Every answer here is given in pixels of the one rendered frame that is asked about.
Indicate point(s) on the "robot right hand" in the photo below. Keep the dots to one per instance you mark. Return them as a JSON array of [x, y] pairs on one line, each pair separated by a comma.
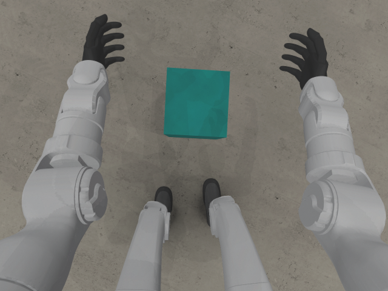
[[314, 63]]

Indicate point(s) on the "robot right thigh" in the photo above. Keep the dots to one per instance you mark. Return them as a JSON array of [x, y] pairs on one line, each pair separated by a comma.
[[242, 266]]

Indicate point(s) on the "robot right forearm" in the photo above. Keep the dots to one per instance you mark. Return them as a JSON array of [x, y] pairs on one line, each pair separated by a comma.
[[328, 137]]

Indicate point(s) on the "right robot upper arm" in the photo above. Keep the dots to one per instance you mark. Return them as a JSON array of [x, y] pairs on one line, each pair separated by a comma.
[[348, 220]]

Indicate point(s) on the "robot left forearm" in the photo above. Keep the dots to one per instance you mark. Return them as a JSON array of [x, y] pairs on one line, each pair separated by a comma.
[[80, 123]]

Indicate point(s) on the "robot right foot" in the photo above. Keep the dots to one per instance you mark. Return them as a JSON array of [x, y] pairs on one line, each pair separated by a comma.
[[211, 191]]

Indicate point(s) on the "left robot upper arm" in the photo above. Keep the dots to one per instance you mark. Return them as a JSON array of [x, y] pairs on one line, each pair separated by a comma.
[[59, 206]]

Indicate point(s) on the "robot left hand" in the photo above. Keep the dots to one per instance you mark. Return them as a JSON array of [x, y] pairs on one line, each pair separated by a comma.
[[94, 47]]

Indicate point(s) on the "carton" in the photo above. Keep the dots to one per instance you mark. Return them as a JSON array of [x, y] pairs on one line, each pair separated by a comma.
[[197, 103]]

